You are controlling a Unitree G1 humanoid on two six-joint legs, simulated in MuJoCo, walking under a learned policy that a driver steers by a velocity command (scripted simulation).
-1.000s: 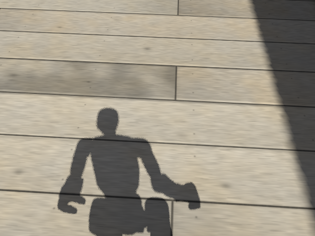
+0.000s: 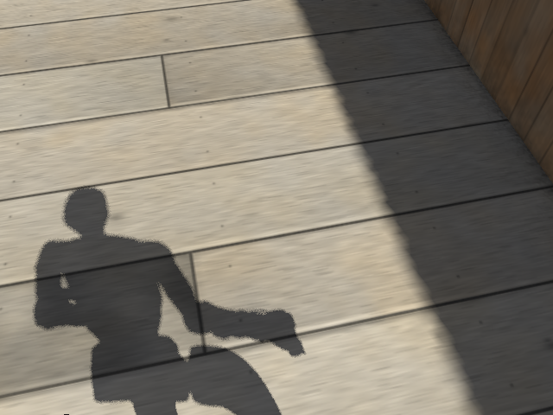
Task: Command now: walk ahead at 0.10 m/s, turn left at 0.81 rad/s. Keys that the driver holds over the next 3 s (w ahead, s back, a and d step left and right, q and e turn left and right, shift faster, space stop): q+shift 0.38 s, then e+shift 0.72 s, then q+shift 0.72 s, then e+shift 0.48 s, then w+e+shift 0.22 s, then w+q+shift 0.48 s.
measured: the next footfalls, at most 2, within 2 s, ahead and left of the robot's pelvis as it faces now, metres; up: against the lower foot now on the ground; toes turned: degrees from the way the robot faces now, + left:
left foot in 0.12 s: +0.10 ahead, +0.14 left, +0.00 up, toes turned +12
right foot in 0.56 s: +0.17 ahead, -0.08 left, +0.00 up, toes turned +26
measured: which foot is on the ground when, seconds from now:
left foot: up 0.00-0.10, down 0.12-0.62, up 0.64-0.84, down 0.86-1.00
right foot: down 0.00-0.12, up 0.14-0.54, down 0.56-0.88, up 0.90-1.00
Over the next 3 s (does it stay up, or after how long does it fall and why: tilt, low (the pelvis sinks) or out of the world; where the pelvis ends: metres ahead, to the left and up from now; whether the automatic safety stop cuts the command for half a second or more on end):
stays up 0.44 0.09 0.01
